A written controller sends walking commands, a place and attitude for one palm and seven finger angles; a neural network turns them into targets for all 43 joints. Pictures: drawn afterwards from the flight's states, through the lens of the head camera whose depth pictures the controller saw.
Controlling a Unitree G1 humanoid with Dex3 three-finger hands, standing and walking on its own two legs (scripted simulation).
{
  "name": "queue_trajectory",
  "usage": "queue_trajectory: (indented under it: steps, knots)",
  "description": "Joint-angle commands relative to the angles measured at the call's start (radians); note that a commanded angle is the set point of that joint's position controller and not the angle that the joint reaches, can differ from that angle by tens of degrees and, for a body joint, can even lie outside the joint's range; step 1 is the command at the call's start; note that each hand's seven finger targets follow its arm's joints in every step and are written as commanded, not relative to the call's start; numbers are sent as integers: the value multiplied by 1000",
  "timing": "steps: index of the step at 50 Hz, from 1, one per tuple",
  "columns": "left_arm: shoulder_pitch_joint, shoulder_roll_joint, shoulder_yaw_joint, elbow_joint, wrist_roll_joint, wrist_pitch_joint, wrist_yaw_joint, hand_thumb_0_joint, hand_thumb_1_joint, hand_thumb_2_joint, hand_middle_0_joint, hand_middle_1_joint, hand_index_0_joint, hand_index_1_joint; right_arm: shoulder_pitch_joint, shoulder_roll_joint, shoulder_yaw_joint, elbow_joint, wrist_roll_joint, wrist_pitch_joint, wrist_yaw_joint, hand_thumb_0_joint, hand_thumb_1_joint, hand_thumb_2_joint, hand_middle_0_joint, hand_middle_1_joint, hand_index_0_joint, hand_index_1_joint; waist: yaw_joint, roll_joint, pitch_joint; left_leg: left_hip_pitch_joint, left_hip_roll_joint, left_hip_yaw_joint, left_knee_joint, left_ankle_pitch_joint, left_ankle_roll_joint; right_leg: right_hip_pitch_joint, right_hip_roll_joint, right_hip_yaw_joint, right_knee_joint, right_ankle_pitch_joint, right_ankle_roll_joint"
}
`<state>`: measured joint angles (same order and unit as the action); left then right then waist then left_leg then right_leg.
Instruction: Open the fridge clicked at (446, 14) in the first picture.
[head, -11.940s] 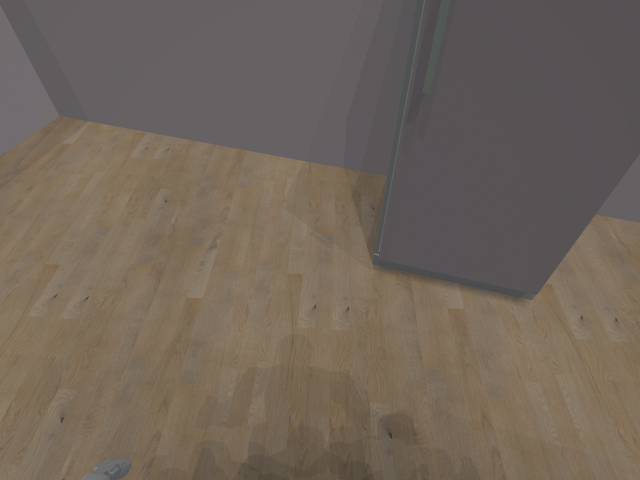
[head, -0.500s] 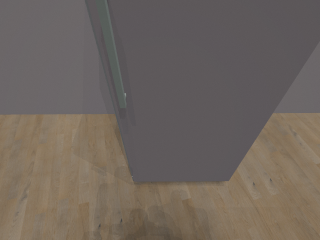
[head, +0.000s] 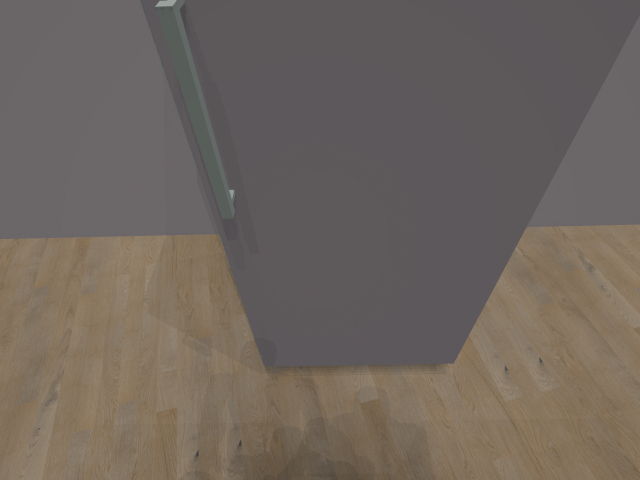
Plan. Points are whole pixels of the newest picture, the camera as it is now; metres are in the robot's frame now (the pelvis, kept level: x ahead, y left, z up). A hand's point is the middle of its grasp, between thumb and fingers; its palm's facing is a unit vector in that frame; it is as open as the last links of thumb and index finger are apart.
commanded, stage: look again from close up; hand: left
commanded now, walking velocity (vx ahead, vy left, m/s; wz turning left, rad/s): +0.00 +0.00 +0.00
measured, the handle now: (207, 125) +0.52 +0.18 +0.19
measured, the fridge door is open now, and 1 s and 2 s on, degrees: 0 0 0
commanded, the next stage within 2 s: raise the hand to about handle height in 0.34 s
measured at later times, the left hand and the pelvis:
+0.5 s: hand out of the picture +0.03 +0.18 -0.15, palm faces +0.16 -0.96 -0.22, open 7.3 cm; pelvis -0.01 +0.00 +0.00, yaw +0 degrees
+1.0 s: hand out of the picture +0.12 +0.23 +0.01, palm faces +0.21 -0.98 -0.05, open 9.4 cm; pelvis -0.04 +0.01 -0.06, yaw +4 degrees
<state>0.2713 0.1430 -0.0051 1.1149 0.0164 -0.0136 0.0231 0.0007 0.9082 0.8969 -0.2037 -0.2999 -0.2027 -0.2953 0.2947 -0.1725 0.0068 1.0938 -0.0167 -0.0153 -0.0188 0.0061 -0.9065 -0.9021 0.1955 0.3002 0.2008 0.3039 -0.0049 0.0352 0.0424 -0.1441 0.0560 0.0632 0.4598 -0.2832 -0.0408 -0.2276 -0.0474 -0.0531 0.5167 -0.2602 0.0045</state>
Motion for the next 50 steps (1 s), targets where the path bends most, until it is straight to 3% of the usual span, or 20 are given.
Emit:
queue_trajectory:
  steps: [1, 21, 22, 23, 24, 25, 26, 27, 28, 29, 31, 32, 33, 35, 37, 38, 42, 43, 46, 50]
  knots:
    - [43, 138, 26, -36, -5, -21, 8, 0, 900, 900, -200, -300, -200, -300, 59, -66, -14, -24, 3, -11, -7, 0, -900, -900, 200, 300, 200, 300, 4, -70, 12, -49, 34, -34, -72, 114, 45, 18, -81, 86, -128, 143, -41]
    - [38, 127, 30, -35, -4, -13, 6, 0, 900, 900, -200, -300, -200, -300, 66, -57, -16, 0, 1, -11, -9, 0, -900, -900, 200, 300, 200, 300, 9, -45, 30, -64, 43, -43, -96, 106, 43, 13, -68, 75, -150, 65, -38]
    - [152, 152, 33, 10, -1, -27, 47, 0, 900, 900, -200, -300, -200, -300, -63, -96, -33, -64, 12, -15, -3, 0, -900, -900, 200, 300, 200, 300, 61, -137, 16, -141, 47, -8, 149, 82, 11, 52, -143, 162, -124, 612, -10]
    - [-600, 492, 281, -1478, -201, -233, 43, 0, 877, 890, -202, -315, -202, -315, -97, -258, -74, -360, 2, -179, -91, 0, -900, -900, 200, 300, 200, 300, -48, 202, -378, 127, -44, -17, -8, 239, 34, 147, -57, 77, -76, 584, -14]
    - [-219, 269, 109, -1326, -131, -185, 86, 0, 853, 880, -203, -330, -203, -330, -122, -147, -5, -358, 25, -268, -111, 0, -900, -900, 200, 300, 200, 300, 28, 265, -410, 110, -47, 27, -55, 369, 46, 223, -31, 53, -21, 402, -64]
    - [-50, 171, 80, -1061, -120, -133, 124, 0, 830, 870, -205, -345, -205, -345, -89, -163, -3, -280, 34, -307, -88, 0, -900, -900, 200, 300, 200, 300, 26, 133, -330, 13, -35, 7, -36, 314, 34, 142, 2, 12, -27, 255, -54]
    - [114, -22, -37, -1096, -153, -64, 103, 0, 807, 860, -207, -360, -207, -360, -89, -131, -17, -326, 54, -327, -68, 0, -900, -900, 200, 300, 200, 300, 9, 29, -227, -23, -16, -22, -42, 268, 51, 83, 5, -11, -37, 202, -34]
    - [4, 32, -20, -1260, -179, -82, 86, 0, 783, 850, -208, -375, -208, -375, -109, -174, -20, -372, 72, -343, -72, 0, -900, -900, 200, 300, 200, 300, 0, -61, -174, -48, -20, -35, -31, 181, 53, 25, 4, -22, -42, 129, -16]
    - [37, 2, -26, -1165, -174, -108, 69, 0, 760, 840, -210, -390, -210, -390, -123, -171, -31, -385, 64, -359, -75, 0, -900, -900, 200, 300, 200, 300, -34, -164, -10, -120, -24, -46, -20, 74, 57, -70, 9, -30, -69, 16, -7]
    - [5, 41, 22, -1155, -180, -166, 49, 0, 737, 830, -212, -405, -212, -405, -108, -195, -45, -416, 53, -373, -64, 0, -900, -900, 200, 300, 200, 300, -42, -270, 29, -193, -39, -60, 12, -22, 59, -153, 9, -28, -72, -115, 3]
    - [151, 9, 59, -1038, -201, -282, -26, 0, 690, 810, -215, -435, -215, -435, -116, -198, -67, -471, 32, -381, -39, 0, -900, -900, 200, 300, 200, 300, 3, -317, 49, -311, -57, -59, 89, -103, 47, -242, 16, -30, -15, -233, 0]
    - [254, -3, 83, -966, -224, -348, -76, 0, 667, 800, -217, -450, -217, -450, -129, -194, -74, -494, 26, -379, -24, 0, -900, -900, 200, 300, 200, 300, 29, -322, 41, -367, -61, -51, 134, -117, 37, -274, 18, -31, 28, -262, -5]
    - [352, 12, 129, -904, -239, -410, -141, 0, 643, 790, -218, -465, -218, -465, -118, -195, -84, -521, 28, -368, 1, 0, -900, -900, 200, 300, 200, 300, 72, -236, 8, -395, -71, -39, 166, -87, 24, -250, 20, -25, 83, -219, -23]
    - [364, 67, 195, -953, -278, -546, -274, 0, 597, 770, -222, -495, -222, -495, -167, -208, -93, -584, 14, -349, 36, 0, -900, -900, 200, 300, 200, 300, 87, -142, -68, -459, -81, -21, 275, -49, 12, -265, 13, -21, 214, -99, -44]
    - [376, 150, 274, -991, -268, -558, -323, 0, 550, 750, -225, -525, -225, -525, -195, -212, -101, -653, 25, -323, 45, 0, -900, -900, 200, 300, 200, 300, 120, -117, -166, -520, -94, 2, 327, -36, 29, -254, 5, 3, 274, -43, -46]
    - [355, 186, 302, -1045, -269, -527, -322, 0, 527, 740, -227, -540, -227, -540, -197, -214, -103, -678, 29, -302, 48, 0, -900, -900, 200, 300, 200, 300, 130, -39, -180, -517, -96, 7, 327, -50, 32, -253, 5, 15, 275, -68, -47]
    - [130, 174, 249, -1441, -287, -453, -253, 0, 433, 700, -233, -600, -233, -600, -185, -194, -78, -780, 33, -286, 24, 0, -900, -900, 200, 300, 200, 300, 70, 108, -285, -430, -76, -22, 327, -50, 49, -277, 23, 1, 301, -66, -37]
    - [47, 181, 236, -1542, -289, -460, -227, 0, 410, 690, -235, -615, -235, -615, -164, -194, -67, -779, 25, -284, 16, 0, -900, -900, 200, 300, 200, 300, 35, 66, -284, -432, -64, -50, 336, -71, 53, -311, 36, -5, 314, -88, -31]
    - [-55, 151, 147, -1655, -261, -503, -193, 0, 340, 660, -240, -660, -240, -660, -116, -193, -48, -730, 27, -304, -9, 0, -900, -900, 200, 300, 200, 300, -24, 116, -270, -382, -51, -80, 368, -48, 57, -360, 44, -3, 310, -65, -33]
    - [-98, 145, 84, -1542, -257, -464, -266, 0, 247, 620, -247, -720, -247, -720, -102, -212, -28, -677, 39, -331, -40, 0, -900, -900, 200, 300, 200, 300, -71, 35, -194, -407, -39, -109, 364, -130, 59, -389, 53, -12, 279, -134, -22]
